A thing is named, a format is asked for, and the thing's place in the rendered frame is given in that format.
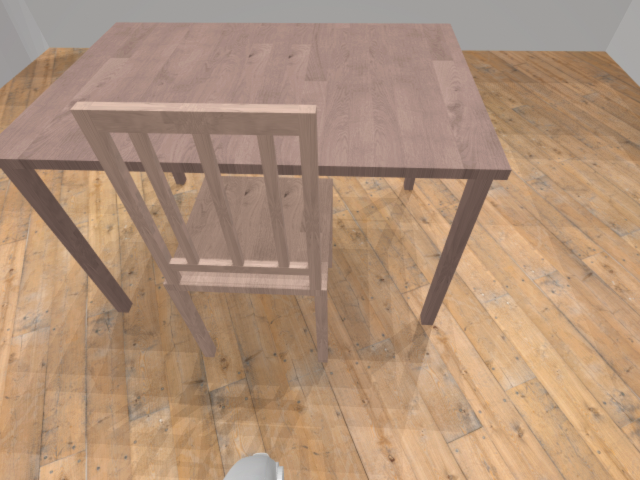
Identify chair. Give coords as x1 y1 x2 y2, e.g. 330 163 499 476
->
70 102 333 363

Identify left robot thigh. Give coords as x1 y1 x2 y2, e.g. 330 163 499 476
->
223 455 284 480

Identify table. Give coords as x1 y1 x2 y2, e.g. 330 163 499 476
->
0 22 512 325

